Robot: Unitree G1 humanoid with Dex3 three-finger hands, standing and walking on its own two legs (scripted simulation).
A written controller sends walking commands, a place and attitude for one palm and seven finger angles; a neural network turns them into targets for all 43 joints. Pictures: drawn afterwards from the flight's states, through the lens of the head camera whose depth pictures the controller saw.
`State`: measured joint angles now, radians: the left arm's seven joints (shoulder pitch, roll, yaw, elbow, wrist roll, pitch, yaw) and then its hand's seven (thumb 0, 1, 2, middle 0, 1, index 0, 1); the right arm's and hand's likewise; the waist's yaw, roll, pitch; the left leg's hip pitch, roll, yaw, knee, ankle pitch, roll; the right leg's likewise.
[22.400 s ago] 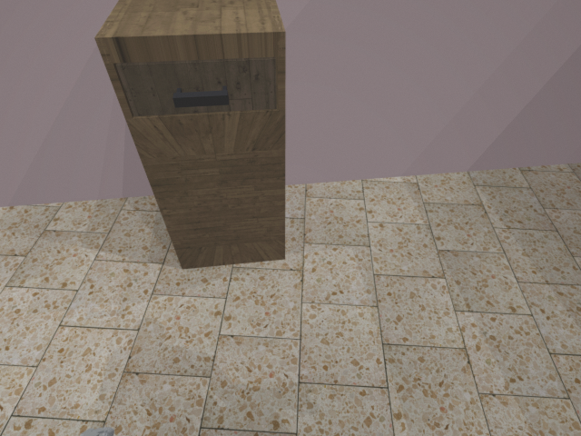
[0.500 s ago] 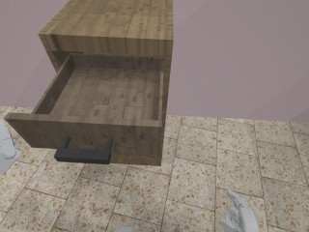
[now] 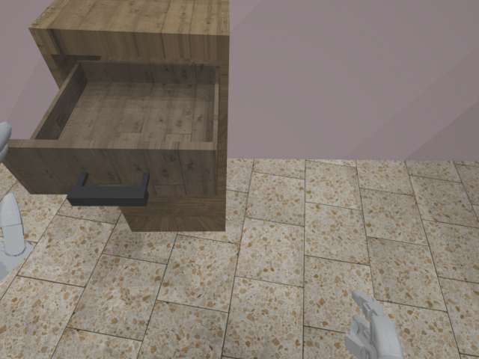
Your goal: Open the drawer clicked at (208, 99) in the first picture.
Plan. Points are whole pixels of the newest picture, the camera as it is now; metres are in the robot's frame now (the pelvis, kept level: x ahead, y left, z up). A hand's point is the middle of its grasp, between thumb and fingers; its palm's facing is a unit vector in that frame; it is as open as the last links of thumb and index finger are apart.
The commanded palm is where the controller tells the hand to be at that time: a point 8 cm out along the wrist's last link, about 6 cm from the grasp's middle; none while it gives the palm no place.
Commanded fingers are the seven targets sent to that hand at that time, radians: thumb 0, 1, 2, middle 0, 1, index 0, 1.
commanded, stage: stop stepping back and stand still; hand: left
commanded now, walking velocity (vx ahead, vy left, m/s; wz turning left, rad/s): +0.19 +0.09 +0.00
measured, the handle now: (112, 186) +0.40 +0.25 +0.03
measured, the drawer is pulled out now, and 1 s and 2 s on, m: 0.30 0.30 0.30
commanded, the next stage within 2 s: let the arm hang, fingers relaxed in 0.90 s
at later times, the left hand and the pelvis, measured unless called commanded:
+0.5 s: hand out of the picture +0.08 +0.22 +0.21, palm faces +0.43 -0.79 -0.43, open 7.4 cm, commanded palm +0.01 +0.27 +0.22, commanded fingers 0.00 0.90 0.90 -0.20 -0.30 -0.20 -0.30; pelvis -0.12 -0.01 -0.01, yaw +0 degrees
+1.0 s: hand out of the picture +0.04 +0.23 +0.20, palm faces +0.42 -0.78 -0.47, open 7.4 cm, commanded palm none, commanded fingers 0.00 0.90 0.90 -0.20 -0.30 -0.20 -0.30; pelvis -0.15 -0.02 +0.00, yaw +2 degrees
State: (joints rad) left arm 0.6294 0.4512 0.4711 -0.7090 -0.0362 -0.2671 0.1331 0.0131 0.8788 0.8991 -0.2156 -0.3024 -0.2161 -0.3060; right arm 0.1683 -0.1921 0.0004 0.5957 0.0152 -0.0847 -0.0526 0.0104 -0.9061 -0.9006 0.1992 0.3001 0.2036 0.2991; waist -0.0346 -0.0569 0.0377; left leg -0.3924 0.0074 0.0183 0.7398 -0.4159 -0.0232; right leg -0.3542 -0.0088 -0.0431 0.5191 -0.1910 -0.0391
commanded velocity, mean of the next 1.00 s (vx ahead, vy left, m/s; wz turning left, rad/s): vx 0.17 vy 0.05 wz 0.00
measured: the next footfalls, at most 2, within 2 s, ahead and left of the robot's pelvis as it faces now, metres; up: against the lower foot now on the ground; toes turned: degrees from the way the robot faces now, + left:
left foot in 0.04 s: +0.03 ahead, +0.14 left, +0.00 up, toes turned +3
left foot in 0.42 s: -0.04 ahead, +0.11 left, +0.00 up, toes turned +2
